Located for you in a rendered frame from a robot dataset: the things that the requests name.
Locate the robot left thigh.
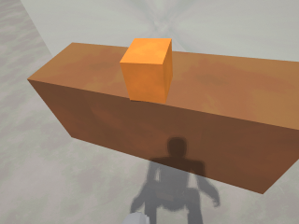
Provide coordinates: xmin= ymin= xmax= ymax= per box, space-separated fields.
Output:
xmin=121 ymin=212 xmax=150 ymax=224

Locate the pedestal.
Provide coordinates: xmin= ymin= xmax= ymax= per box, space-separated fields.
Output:
xmin=27 ymin=42 xmax=299 ymax=194

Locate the carton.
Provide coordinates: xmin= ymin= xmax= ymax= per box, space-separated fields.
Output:
xmin=120 ymin=38 xmax=173 ymax=104

